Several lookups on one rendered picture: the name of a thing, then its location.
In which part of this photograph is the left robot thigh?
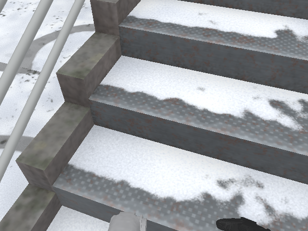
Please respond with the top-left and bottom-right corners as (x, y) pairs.
(108, 212), (147, 231)

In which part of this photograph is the right robot hand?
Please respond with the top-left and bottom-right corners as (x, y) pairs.
(216, 217), (270, 231)

